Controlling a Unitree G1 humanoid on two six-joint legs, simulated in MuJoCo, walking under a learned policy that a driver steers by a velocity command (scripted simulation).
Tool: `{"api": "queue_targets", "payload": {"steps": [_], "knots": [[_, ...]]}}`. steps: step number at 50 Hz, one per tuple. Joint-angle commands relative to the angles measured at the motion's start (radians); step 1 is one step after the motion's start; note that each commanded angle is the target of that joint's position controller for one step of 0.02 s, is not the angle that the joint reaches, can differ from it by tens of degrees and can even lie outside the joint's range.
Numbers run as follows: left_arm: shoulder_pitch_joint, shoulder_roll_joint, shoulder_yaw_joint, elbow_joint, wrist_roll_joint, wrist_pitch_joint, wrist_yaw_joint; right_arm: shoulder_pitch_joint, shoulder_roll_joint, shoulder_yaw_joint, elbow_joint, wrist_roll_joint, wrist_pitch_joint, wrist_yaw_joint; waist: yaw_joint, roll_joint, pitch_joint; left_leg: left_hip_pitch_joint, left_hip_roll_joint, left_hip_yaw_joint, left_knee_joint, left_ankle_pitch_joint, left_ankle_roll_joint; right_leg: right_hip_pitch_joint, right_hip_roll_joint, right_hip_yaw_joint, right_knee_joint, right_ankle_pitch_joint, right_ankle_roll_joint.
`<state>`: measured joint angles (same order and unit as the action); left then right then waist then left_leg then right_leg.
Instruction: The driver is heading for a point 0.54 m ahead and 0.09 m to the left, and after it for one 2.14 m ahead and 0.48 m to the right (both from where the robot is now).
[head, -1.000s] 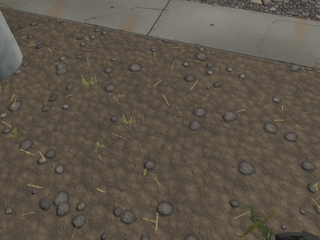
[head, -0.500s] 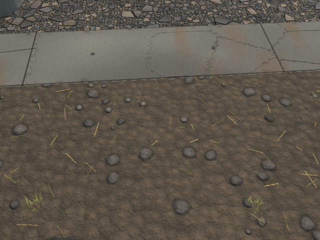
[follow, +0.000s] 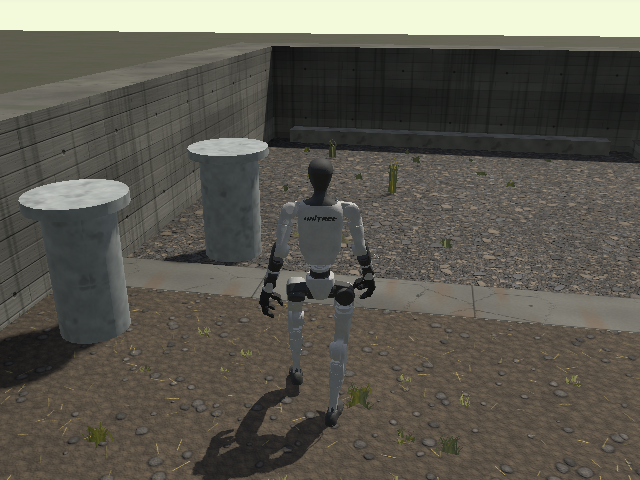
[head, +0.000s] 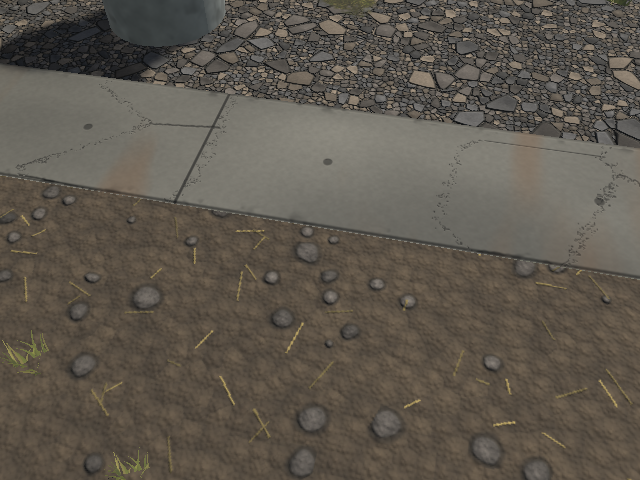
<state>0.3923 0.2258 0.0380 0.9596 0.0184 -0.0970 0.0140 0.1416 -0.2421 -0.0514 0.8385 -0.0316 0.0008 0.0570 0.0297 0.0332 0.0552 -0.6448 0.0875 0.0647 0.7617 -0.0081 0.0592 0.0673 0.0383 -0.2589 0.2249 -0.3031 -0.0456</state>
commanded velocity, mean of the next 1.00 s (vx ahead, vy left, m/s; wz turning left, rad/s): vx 0.38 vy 0.00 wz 0.28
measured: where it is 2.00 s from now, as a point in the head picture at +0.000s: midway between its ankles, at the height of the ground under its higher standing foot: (316, 462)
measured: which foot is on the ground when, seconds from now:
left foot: up 0.00-0.12, down 0.14-0.68, up 0.70-1.00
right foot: down 0.00-0.14, up 0.16-0.64, down 0.66-1.00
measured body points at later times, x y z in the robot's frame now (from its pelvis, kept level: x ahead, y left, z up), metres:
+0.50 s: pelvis +0.27 +0.05 +0.00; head +0.30 +0.07 +0.45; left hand +0.39 +0.33 -0.10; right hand +0.34 -0.23 -0.12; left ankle +0.19 +0.08 -0.74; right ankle +0.46 -0.08 -0.68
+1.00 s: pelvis +0.45 +0.05 +0.00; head +0.49 +0.05 +0.45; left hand +0.41 +0.32 -0.12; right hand +0.65 -0.15 -0.13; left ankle +0.44 +0.20 -0.69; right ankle +0.53 +0.00 -0.74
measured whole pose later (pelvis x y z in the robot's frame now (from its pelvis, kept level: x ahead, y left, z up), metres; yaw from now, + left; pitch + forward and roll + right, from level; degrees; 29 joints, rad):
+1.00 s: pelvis +0.45 +0.05 +0.00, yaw +15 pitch +1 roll +1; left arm 0.31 0.25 0.05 0.86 0.01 0.00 -0.01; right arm 0.13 -0.25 -0.03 0.80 -0.03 0.03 -0.02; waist 0.04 0.02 0.07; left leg -0.49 -0.01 -0.06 0.89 -0.37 -0.03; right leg -0.30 0.10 0.08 0.39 -0.10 -0.07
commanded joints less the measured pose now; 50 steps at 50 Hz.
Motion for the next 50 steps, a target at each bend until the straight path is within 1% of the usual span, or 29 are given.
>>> {"api": "queue_targets", "payload": {"steps": [1, 4, 5, 6, 7, 8, 9, 10, 11, 12, 14, 17, 20, 23, 28, 30, 31, 32, 33, 34, 35, 36, 37, 38, 39, 40, 42, 44, 50], "knots": [[0.017, 0.135, 0.024, -0.033, 0.002, -0.005, 0.011, -0.105, -0.024, 0.007, -0.096, -0.006, -0.013, 0.010, 0.000, -0.092, 0.061, 0.031, -0.029, 0.055, -0.094, -0.024, 0.037, -0.025, -0.300, 0.044, -0.037, 0.615, -0.082], [0.006, 0.177, 0.034, -0.029, 0.008, 0.015, 0.022, -0.041, -0.054, -0.006, -0.089, -0.009, -0.011, 0.000, -0.045, -0.123, -0.004, 0.154, -0.118, 0.108, -0.120, -0.185, 0.099, 0.059, -0.311, 0.002, 0.162, 1.037, -0.065], [0.000, 0.193, 0.039, -0.032, 0.011, 0.027, 0.023, 0.035, -0.071, -0.016, -0.069, -0.008, -0.014, -0.005, -0.080, -0.125, -0.052, 0.237, -0.154, 0.113, -0.136, -0.241, 0.125, 0.062, -0.312, -0.003, 0.301, 1.104, -0.065], [-0.005, 0.206, 0.043, -0.038, 0.009, 0.037, 0.021, 0.153, -0.097, -0.032, -0.035, -0.011, -0.023, -0.013, -0.131, -0.109, -0.122, 0.392, -0.183, 0.096, -0.199, -0.246, 0.154, 0.007, -0.306, -0.007, 0.498, 1.027, -0.056], [-0.015, 0.194, 0.039, -0.061, 0.008, 0.038, 0.016, 0.303, -0.170, -0.062, 0.006, -0.023, -0.028, -0.029, -0.200, -0.026, -0.210, 0.629, -0.094, -0.062, -0.278, -0.300, 0.203, -0.177, -0.274, -0.016, 0.788, 0.756, -0.023], [0.007, 0.081, 0.020, -0.143, -0.013, 0.026, -0.007, 0.263, -0.295, -0.096, -0.017, -0.008, -0.016, -0.039, -0.125, 0.274, -0.303, 0.966, 0.217, -0.651, -0.375, -0.314, 0.379, -0.671, -0.032, 0.024, 1.221, -0.162, 0.055], [-0.105, 0.160, 0.029, -0.174, -0.003, 0.009, -0.012, 0.285, -0.295, -0.095, -0.030, 0.015, -0.004, -0.041, -0.169, 0.075, -0.332, 0.976, 0.255, -0.797, -0.482, -0.247, 0.403, -0.810, -0.013, 0.264, 1.300, -0.187, 0.049], [-0.169, 0.138, 0.022, -0.195, -0.011, -0.005, -0.016, 0.235, -0.255, -0.085, -0.020, 0.019, -0.004, -0.053, -0.146, 0.009, -0.198, 0.874, 0.244, -0.638, -0.487, -0.174, 0.368, -0.856, -0.083, 0.301, 1.250, -0.094, 0.037], [-0.148, 0.133, 0.019, -0.185, -0.014, -0.015, -0.014, 0.197, -0.192, -0.069, -0.011, 0.022, -0.011, -0.056, -0.092, -0.065, -0.095, 0.714, 0.203, -0.538, -0.499, -0.048, 0.315, -0.798, -0.124, 0.294, 1.124, -0.032, 0.034], [-0.153, 0.127, 0.020, -0.186, 0.000, -0.005, -0.012, 0.159, -0.160, -0.059, -0.010, 0.024, -0.020, -0.060, -0.052, -0.083, -0.054, 0.620, 0.141, -0.454, -0.505, 0.038, 0.272, -0.740, -0.150, 0.304, 1.038, -0.026, 0.040], [-0.110, 0.117, 0.019, -0.175, 0.030, 0.036, -0.015, 0.126, -0.131, -0.046, -0.020, 0.030, -0.041, -0.058, -0.009, -0.065, -0.064, 0.526, 0.080, -0.367, -0.521, 0.155, 0.248, -0.633, -0.154, 0.299, 0.965, -0.017, 0.062], [-0.152, 0.094, 0.013, -0.202, 0.032, 0.066, -0.025, 0.164, -0.171, -0.054, -0.011, 0.032, -0.061, -0.052, -0.006, -0.035, -0.052, 0.474, 0.035, -0.324, -0.546, 0.168, 0.241, -0.645, -0.149, 0.268, 0.846, 0.033, 0.092], [-0.286, 0.099, 0.011, -0.250, 0.028, 0.070, -0.028, 0.223, -0.175, -0.055, -0.004, 0.031, -0.059, -0.051, -0.052, -0.002, -0.016, 0.490, 0.013, -0.336, -0.564, 0.102, 0.209, -0.716, -0.146, 0.261, 0.693, 0.156, 0.109], [-0.385, 0.098, 0.006, -0.284, 0.021, 0.066, -0.032, 0.279, -0.178, -0.057, 0.001, 0.030, -0.056, -0.052, -0.097, 0.020, -0.017, 0.557, 0.007, -0.355, -0.540, 0.110, 0.183, -0.741, -0.122, 0.266, 0.564, 0.250, 0.108], [-0.492, 0.111, -0.002, -0.338, 0.010, 0.047, -0.037, 0.332, -0.191, -0.059, 0.000, 0.015, -0.051, -0.063, -0.132, 0.040, -0.016, 0.650, 0.031, -0.411, -0.455, 0.230, 0.168, -0.711, -0.069, 0.271, 0.414, 0.245, 0.084], [-0.406, 0.118, -0.001, -0.313, 0.014, 0.034, -0.033, 0.302, -0.186, -0.055, 0.001, 0.014, -0.052, -0.073, -0.091, 0.051, -0.021, 0.643, 0.029, -0.373, -0.395, 0.388, 0.118, -0.574, -0.044, 0.254, 0.324, 0.235, 0.046], [-0.330, 0.132, 0.006, -0.284, 0.018, 0.025, -0.027, 0.297, -0.182, -0.051, 0.006, 0.016, -0.057, -0.075, -0.066, 0.054, -0.050, 0.638, 0.018, -0.358, -0.329, 0.527, 0.091, -0.461, -0.016, 0.241, 0.296, 0.233, 0.021], [-0.215, 0.141, 0.013, -0.245, 0.023, 0.013, -0.018, 0.287, -0.181, -0.048, 0.014, 0.024, -0.064, -0.074, -0.009, 0.036, -0.097, 0.644, -0.016, -0.323, -0.207, 0.613, 0.064, -0.329, 0.002, 0.220, 0.220, 0.310, -0.004], [-0.100, 0.168, 0.020, -0.216, 0.032, -0.004, -0.010, 0.284, -0.164, -0.040, 0.011, 0.032, -0.073, -0.072, 0.042, 0.018, -0.170, 0.562, -0.064, -0.293, -0.042, 0.485, 0.038, -0.139, -0.076, 0.277, 0.205, 0.437, -0.035], [0.027, 0.257, 0.035, -0.209, 0.044, -0.009, -0.004, 0.363, -0.088, -0.023, -0.013, 0.045, -0.077, -0.075, 0.040, -0.169, -0.325, 0.379, -0.159, -0.215, 0.275, -0.062, 0.002, 0.131, -0.365, 0.568, 0.306, 0.893, -0.131], [0.042, 0.279, 0.053, -0.178, 0.006, 0.015, -0.013, 0.491, -0.105, -0.030, 0.021, 0.061, -0.065, -0.082, 0.000, -0.319, -0.438, 0.243, -0.282, -0.179, 0.506, -0.571, -0.024, 0.202, -0.493, 0.869, 0.235, 1.094, -0.287], [-0.046, 0.206, 0.038, -0.201, -0.023, 0.026, -0.023, 0.443, -0.143, -0.031, 0.040, 0.020, -0.053, -0.085, -0.028, -0.134, -0.318, 0.191, -0.217, -0.229, 0.553, -0.510, -0.025, 0.078, -0.440, 0.810, 0.197, 0.982, -0.278], [-0.140, 0.131, 0.018, -0.210, -0.027, 0.027, -0.024, 0.334, -0.134, -0.026, 0.023, 0.003, -0.049, -0.077, -0.034, -0.076, -0.202, 0.162, -0.173, -0.200, 0.515, -0.459, -0.033, -0.026, -0.376, 0.683, 0.178, 0.915, -0.250], [-0.172, 0.094, 0.005, -0.205, -0.021, 0.028, -0.024, 0.273, -0.124, -0.022, 0.005, -0.003, -0.044, -0.071, -0.043, -0.063, -0.138, 0.152, -0.133, -0.170, 0.455, -0.433, -0.041, -0.100, -0.319, 0.604, 0.149, 0.918, -0.219], [-0.177, 0.100, 0.004, -0.192, -0.026, 0.030, -0.022, 0.232, -0.121, -0.020, -0.012, -0.009, -0.032, -0.064, -0.052, -0.092, -0.111, 0.170, -0.106, -0.152, 0.389, -0.415, -0.050, -0.161, -0.272, 0.553, 0.117, 0.884, -0.198], [-0.163, 0.117, 0.008, -0.179, -0.021, 0.031, -0.023, 0.232, -0.114, -0.018, -0.012, -0.015, -0.021, -0.061, -0.061, -0.109, -0.102, 0.216, -0.108, -0.132, 0.359, -0.394, -0.057, -0.206, -0.238, 0.522, 0.114, 0.934, -0.178], [-0.142, 0.161, 0.024, -0.166, -0.015, 0.033, -0.025, 0.243, -0.094, -0.009, -0.014, -0.005, -0.006, -0.062, -0.076, -0.120, -0.141, 0.248, -0.117, -0.112, 0.322, -0.383, -0.076, -0.228, -0.222, 0.503, 0.117, 0.975, -0.189], [-0.136, 0.182, 0.034, -0.164, -0.011, 0.042, -0.024, 0.208, -0.091, -0.005, -0.025, 0.000, 0.005, -0.068, -0.076, -0.120, -0.155, 0.240, -0.115, -0.102, 0.260, -0.380, -0.088, -0.249, -0.212, 0.507, 0.106, 0.889, -0.196], [-0.106, 0.197, 0.058, -0.173, -0.002, 0.100, -0.017, 0.045, -0.096, 0.003, -0.072, 0.008, 0.034, -0.083, -0.026, -0.157, -0.107, 0.234, -0.116, -0.106, 0.103, -0.357, -0.091, -0.351, -0.173, 0.625, 0.038, 0.193, -0.173]]}}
